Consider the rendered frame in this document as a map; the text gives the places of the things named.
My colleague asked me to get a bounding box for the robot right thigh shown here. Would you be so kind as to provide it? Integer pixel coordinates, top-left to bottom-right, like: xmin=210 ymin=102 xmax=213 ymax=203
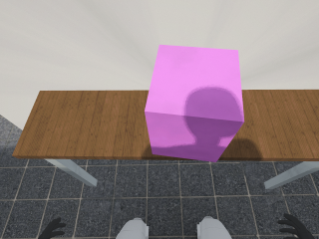
xmin=196 ymin=218 xmax=232 ymax=239

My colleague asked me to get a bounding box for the carton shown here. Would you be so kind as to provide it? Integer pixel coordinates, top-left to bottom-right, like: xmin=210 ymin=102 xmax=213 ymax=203
xmin=145 ymin=44 xmax=244 ymax=162

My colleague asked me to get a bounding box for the table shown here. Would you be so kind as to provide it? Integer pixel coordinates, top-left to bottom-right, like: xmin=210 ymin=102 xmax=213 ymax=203
xmin=12 ymin=90 xmax=319 ymax=189

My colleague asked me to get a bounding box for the robot thigh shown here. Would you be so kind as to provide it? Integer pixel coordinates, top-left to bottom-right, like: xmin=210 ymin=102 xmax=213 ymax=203
xmin=116 ymin=219 xmax=149 ymax=239
xmin=196 ymin=218 xmax=232 ymax=239

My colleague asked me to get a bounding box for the robot left thigh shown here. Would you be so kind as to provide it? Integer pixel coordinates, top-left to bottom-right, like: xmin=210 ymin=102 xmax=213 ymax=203
xmin=116 ymin=219 xmax=149 ymax=239

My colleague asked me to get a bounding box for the right robot hand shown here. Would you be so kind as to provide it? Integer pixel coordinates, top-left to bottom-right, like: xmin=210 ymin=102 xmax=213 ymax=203
xmin=277 ymin=213 xmax=315 ymax=239

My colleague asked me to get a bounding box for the left robot hand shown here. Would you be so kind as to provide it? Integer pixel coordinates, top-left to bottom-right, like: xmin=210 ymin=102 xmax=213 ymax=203
xmin=38 ymin=217 xmax=67 ymax=239

